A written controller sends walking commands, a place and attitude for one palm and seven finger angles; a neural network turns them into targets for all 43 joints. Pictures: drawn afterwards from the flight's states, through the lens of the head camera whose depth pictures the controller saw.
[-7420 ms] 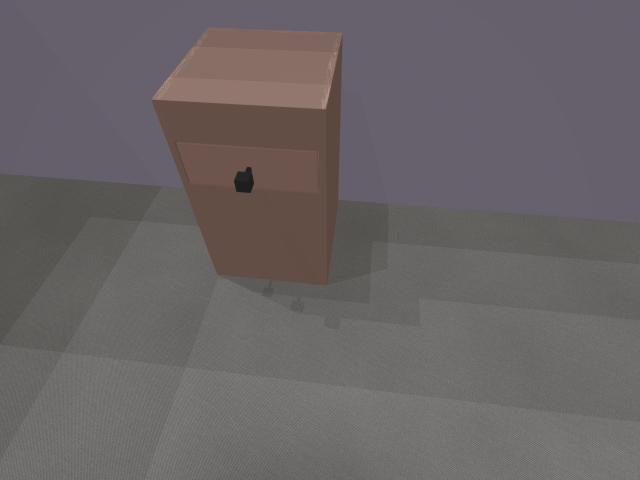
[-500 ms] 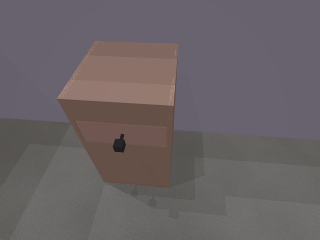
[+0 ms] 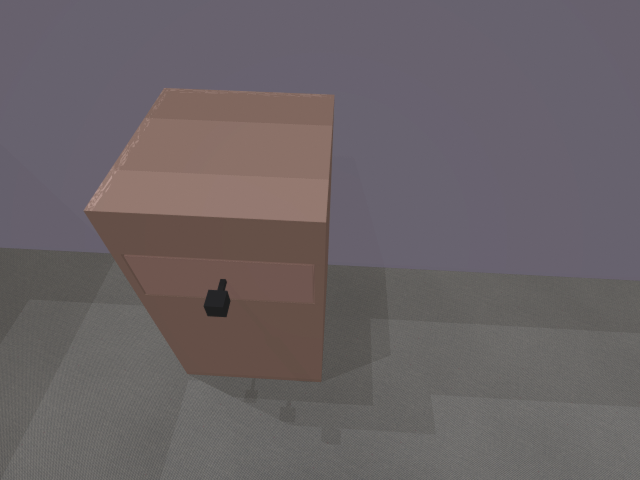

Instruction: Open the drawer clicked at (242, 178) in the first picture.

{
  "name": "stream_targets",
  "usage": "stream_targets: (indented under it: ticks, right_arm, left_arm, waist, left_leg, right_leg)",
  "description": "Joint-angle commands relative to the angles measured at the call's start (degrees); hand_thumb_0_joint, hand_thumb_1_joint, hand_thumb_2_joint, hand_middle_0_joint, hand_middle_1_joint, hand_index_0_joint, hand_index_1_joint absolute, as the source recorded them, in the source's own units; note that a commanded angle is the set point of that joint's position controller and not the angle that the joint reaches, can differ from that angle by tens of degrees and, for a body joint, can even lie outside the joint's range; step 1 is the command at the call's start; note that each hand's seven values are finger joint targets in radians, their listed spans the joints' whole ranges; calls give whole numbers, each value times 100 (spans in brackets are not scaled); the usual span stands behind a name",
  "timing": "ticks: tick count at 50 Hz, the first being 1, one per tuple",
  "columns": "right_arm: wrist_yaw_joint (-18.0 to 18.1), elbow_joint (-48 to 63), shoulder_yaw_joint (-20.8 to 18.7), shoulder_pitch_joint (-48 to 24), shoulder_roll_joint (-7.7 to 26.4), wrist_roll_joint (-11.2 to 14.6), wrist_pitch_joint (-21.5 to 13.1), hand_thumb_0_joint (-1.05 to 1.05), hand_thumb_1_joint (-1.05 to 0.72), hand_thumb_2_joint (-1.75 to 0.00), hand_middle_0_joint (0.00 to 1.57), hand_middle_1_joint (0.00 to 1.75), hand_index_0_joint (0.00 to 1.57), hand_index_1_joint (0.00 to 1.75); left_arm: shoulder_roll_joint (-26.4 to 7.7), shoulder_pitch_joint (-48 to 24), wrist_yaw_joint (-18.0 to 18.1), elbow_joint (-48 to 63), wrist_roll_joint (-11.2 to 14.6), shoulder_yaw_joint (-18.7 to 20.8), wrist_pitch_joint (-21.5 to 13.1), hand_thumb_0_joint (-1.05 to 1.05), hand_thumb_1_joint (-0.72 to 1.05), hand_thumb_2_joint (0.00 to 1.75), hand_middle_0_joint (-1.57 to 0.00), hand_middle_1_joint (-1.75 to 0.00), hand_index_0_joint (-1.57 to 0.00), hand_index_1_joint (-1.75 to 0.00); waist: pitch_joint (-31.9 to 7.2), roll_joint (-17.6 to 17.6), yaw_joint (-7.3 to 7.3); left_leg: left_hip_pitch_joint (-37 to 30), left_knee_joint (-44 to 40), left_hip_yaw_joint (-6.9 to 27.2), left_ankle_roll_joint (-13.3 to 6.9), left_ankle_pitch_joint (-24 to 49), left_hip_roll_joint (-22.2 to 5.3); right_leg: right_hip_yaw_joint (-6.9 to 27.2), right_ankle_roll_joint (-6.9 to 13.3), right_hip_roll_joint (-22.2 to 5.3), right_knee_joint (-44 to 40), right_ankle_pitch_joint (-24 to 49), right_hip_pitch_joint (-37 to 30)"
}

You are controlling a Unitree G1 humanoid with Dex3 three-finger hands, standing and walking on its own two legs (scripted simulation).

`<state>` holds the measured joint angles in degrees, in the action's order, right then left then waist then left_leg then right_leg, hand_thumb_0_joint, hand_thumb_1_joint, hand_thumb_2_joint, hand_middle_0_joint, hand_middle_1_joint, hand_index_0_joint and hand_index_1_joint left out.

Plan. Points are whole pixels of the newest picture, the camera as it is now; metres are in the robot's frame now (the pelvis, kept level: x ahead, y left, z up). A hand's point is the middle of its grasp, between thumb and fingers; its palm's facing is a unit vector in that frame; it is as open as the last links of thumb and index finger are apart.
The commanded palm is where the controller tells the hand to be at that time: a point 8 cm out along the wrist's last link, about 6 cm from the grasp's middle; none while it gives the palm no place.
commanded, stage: come to a stop and stand still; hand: left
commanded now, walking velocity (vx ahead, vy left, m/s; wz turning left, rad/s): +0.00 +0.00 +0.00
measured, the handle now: (219, 295) +0.49 +0.25 -0.22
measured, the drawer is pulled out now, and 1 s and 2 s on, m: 0.00 0.00 0.00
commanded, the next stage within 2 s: look again from close up in 1.04 s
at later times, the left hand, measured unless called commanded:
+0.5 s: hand out of the picture -0.04 +0.10 -0.17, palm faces +0.06 -0.99 -0.14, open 7.4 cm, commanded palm none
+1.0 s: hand out of the picture -0.05 +0.07 -0.17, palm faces +0.09 -0.98 -0.15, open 7.4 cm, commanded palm none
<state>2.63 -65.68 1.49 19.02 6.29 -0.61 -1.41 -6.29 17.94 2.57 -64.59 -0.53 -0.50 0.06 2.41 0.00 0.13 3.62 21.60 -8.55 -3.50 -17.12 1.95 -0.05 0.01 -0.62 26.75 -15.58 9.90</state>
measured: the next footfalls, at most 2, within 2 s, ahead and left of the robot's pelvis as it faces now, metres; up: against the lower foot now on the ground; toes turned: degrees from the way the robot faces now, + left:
none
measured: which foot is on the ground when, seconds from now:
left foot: down 0.00-1.00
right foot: down 0.00-1.00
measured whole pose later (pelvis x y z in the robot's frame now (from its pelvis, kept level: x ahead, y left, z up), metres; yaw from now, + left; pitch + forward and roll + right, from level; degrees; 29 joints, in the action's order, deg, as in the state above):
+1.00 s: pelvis -0.01 -0.07 +0.00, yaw +2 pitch +0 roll +0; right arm 2.7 -67.1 1.3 20.9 5.7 -0.5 -0.5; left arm -4.7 21.0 2.4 -65.1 -0.3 -0.7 -1.8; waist 1.3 0.5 0.4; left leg 5.9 22.2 -5.1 1.9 -15.5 -3.5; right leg -3.9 5.5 4.5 22.1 -12.9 9.1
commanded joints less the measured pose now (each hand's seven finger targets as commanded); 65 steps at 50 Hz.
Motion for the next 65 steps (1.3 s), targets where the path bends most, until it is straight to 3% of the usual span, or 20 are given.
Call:
stream_targets:
  ticks: [1,10,18,30,44,51,56,57,58,59,60,61,63,64,65]
  right_arm:
    - [31,-7,-104,574,477,12,-85,0,-90,-90,20,30,20,30]
    - [24,-80,-91,648,381,25,-60,0,-90,-90,20,30,20,30]
    - [23,-95,-97,645,375,24,-51,0,-90,-90,20,30,20,30]
    - [7,-95,-96,664,301,20,13,0,-90,-90,20,30,20,30]
    - [9,-101,-92,779,250,14,45,0,-90,-90,20,30,20,30]
    - [28,-94,-96,821,237,17,49,0,-90,-90,20,30,20,30]
    - [32,-84,-94,844,234,9,46,0,-90,-90,20,30,20,30]
    - [-26,294,-265,41,630,27,-21,0,-90,-90,20,30,20,30]
    - [16,513,-297,617,368,49,120,0,-90,-90,20,30,20,30]
    - [-17,545,-289,727,364,92,185,0,-90,-90,20,30,20,30]
    - [-62,656,-250,640,305,68,141,0,-90,-90,20,30,20,30]
    - [-90,687,-225,549,257,17,99,0,-90,-90,20,30,20,30]
    - [-98,648,-195,655,259,-25,71,0,-90,-90,20,30,20,30]
    - [-101,625,-192,797,283,-39,58,0,-90,-90,20,30,20,30]
    - [-100,618,-173,797,417,-68,29,0,-90,-90,20,30,20,30]
  left_arm:
    - [-405,562,18,49,-9,30,-111,0,90,90,-20,-30,-20,-30]
    - [-334,685,14,-23,-16,-8,-168,0,90,90,-20,-30,-20,-30]
    - [-321,787,13,-31,-10,-15,-213,0,90,90,-20,-30,-20,-30]
    - [-313,807,13,4,-9,-5,-217,0,90,90,-20,-30,-20,-30]
    - [-370,871,20,7,6,44,-241,0,90,90,-20,-30,-20,-30]
    - [-387,926,31,-10,11,63,-250,0,90,90,-20,-30,-20,-30]
    - [-350,914,27,-3,12,64,-238,0,90,90,-20,-30,-20,-30]
    - [-786,963,253,-90,-67,187,-359,0,90,90,-20,-30,-20,-30]
    - [-1018,865,224,219,-58,281,-362,0,90,90,-20,-30,-20,-30]
    - [-1066,566,197,291,-30,299,-345,0,90,90,-20,-30,-20,-30]
    - [-886,428,145,383,-34,250,-344,0,90,90,-20,-30,-20,-30]
    - [-772,309,95,446,-42,223,-348,0,90,90,-20,-30,-20,-30]
    - [-659,222,58,459,-41,184,-320,0,90,90,-20,-30,-20,-30]
    - [-588,120,42,453,-33,161,-288,0,90,90,-20,-30,-20,-30]
    - [-501,169,28,458,-5,139,-276,0,90,90,-20,-30,-20,-30]
  waist:
    - [168,-1,-17]
    - [368,-24,-29]
    - [277,-59,-33]
    - [519,-67,-23]
    - [412,-139,-20]
    - [346,-163,-16]
    - [441,-68,-16]
    - [729,-238,123]
    - [99,-184,-250]
    - [-362,-158,-292]
    - [-723,-28,-256]
    - [-646,-29,-235]
    - [-137,-161,-278]
    - [120,-74,-314]
    - [275,109,-233]
  left_leg:
    - [83,-378,751,37,1815,-932]
    - [249,-388,745,79,1237,-906]
    - [225,-324,721,120,1139,-904]
    - [473,-351,711,176,584,-846]
    - [626,-199,634,232,491,-751]
    - [658,-128,588,257,557,-737]
    - [665,-167,627,254,601,-764]
    - [1508,1269,19,544,-348,-589]
    - [1489,1630,519,376,-946,-450]
    - [1294,1745,618,280,-757,-545]
    - [1112,1711,784,246,-491,-539]
    - [1005,1427,736,268,-391,-495]
    - [704,785,762,257,-48,-457]
    - [701,538,866,195,96,-542]
    - [894,365,1065,125,279,-695]
  right_leg:
    - [393,275,-488,-400,1590,91]
    - [461,345,-485,-610,1509,150]
    - [500,374,-501,-683,1696,96]
    - [602,379,-452,-929,1006,246]
    - [715,270,-481,-1123,938,68]
    - [722,157,-524,-1130,1393,-87]
    - [690,206,-480,-1112,1250,1]
    - [1098,-716,-909,-817,5591,-37]
    - [1256,-753,-1204,-854,5400,-474]
    - [1071,-410,-1157,-928,3989,-520]
    - [1080,396,-1116,-848,2137,-369]
    - [1097,771,-1089,-931,1153,-47]
    - [1067,782,-922,-1013,81,641]
    - [859,680,-743,-908,-342,873]
    - [810,565,-515,-762,-375,894]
